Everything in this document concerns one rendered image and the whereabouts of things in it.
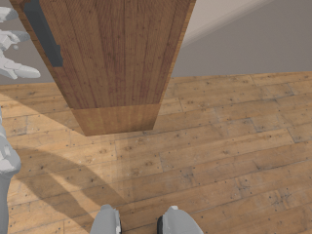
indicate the right robot thigh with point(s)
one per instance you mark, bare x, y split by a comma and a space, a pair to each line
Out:
179, 222

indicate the left robot upper arm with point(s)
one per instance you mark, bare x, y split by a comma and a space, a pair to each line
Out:
10, 165

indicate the robot thigh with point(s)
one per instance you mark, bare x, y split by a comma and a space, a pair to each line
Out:
107, 221
179, 222

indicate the handle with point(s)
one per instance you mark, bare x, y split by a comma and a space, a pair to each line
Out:
39, 24

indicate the left robot thigh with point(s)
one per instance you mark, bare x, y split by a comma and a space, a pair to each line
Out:
107, 221

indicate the cupboard door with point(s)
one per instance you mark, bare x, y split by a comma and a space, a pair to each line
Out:
114, 52

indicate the robot left hand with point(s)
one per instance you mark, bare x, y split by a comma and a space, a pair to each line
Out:
8, 67

